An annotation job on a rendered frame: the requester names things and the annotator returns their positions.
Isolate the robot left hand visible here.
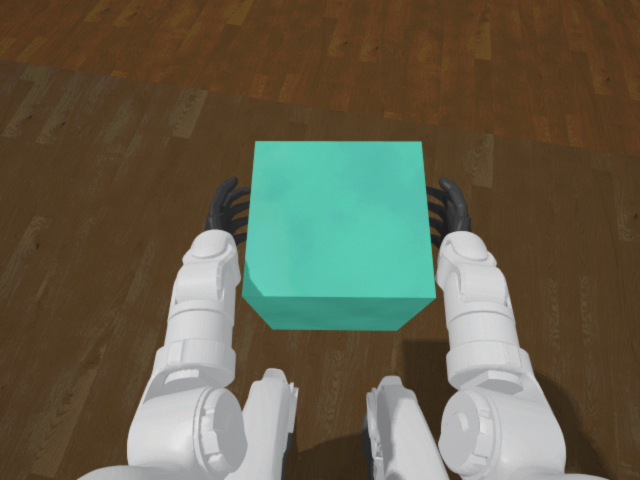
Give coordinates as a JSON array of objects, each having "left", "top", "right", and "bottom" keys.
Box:
[{"left": 204, "top": 176, "right": 251, "bottom": 246}]

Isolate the carton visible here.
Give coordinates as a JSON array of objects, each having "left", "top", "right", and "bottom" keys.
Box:
[{"left": 242, "top": 141, "right": 436, "bottom": 331}]

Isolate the right robot shin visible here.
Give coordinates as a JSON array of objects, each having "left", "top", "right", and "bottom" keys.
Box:
[{"left": 371, "top": 376, "right": 418, "bottom": 480}]

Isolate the right robot forearm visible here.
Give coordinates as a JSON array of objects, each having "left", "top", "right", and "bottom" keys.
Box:
[{"left": 435, "top": 231, "right": 566, "bottom": 463}]

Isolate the robot right hand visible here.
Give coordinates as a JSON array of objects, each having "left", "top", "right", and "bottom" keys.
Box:
[{"left": 426, "top": 177, "right": 472, "bottom": 250}]

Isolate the robot left upper arm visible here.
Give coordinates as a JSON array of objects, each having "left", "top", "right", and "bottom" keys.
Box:
[{"left": 77, "top": 385, "right": 248, "bottom": 480}]

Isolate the robot right upper arm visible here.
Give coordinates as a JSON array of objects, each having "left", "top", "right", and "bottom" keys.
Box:
[{"left": 438, "top": 386, "right": 609, "bottom": 480}]

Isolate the left robot thigh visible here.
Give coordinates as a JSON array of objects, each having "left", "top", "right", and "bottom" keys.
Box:
[{"left": 224, "top": 377, "right": 299, "bottom": 480}]

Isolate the left robot forearm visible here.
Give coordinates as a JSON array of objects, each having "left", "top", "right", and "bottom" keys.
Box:
[{"left": 127, "top": 230, "right": 241, "bottom": 465}]

